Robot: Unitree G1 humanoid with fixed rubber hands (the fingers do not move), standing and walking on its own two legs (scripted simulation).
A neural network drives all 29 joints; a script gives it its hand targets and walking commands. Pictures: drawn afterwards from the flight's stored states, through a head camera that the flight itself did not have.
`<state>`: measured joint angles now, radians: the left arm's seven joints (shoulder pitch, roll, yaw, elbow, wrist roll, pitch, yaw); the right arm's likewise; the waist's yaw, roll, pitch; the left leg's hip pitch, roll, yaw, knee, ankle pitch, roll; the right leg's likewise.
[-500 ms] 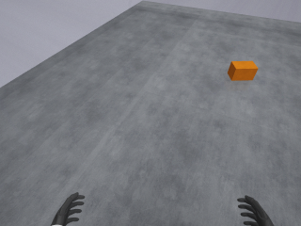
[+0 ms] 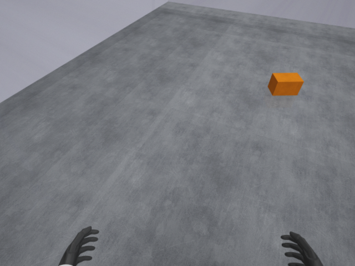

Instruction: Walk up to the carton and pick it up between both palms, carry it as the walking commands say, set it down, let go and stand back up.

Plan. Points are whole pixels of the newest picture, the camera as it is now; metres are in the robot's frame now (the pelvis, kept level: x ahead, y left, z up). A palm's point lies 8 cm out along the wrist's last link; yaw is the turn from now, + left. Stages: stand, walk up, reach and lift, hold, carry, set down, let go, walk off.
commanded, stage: stand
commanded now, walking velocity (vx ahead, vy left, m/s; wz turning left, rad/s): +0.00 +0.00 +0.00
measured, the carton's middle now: (284, 84) +1.79 -0.96 -0.68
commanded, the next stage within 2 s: walk up in 0.50 s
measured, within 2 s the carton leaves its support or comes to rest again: neither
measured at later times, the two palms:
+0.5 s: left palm out of the picture +0.14 +0.28 -0.07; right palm out of the picture +0.14 -0.26 -0.06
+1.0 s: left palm (114, 241) +0.20 +0.18 -0.07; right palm out of the picture +0.06 -0.35 -0.07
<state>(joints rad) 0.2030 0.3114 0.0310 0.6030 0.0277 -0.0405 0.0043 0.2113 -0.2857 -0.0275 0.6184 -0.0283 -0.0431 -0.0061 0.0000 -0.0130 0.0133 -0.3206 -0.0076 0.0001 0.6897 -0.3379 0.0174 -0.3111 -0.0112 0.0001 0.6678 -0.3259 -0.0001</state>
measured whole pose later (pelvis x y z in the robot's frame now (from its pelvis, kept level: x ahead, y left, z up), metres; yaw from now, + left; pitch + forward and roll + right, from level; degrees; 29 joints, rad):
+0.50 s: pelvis -0.01 +0.01 +0.00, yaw +0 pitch -2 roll -1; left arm 0.20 0.32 0.03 0.62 0.02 -0.04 0.00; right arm 0.21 -0.29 -0.03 0.62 -0.03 -0.06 -0.01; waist 0.00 -0.01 0.01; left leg -0.32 -0.01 0.00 0.69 -0.32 0.03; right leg -0.30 -0.01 0.00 0.64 -0.30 0.00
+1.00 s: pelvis +0.03 -0.07 +0.02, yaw -7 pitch -1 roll -3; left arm 0.21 0.32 0.03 0.62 0.01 0.06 -0.10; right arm 0.38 -0.29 -0.03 0.66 -0.02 0.02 -0.01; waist 0.00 0.01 0.02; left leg -0.17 0.19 0.06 0.53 -0.33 -0.08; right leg -0.54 -0.05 0.00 0.95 -0.31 0.01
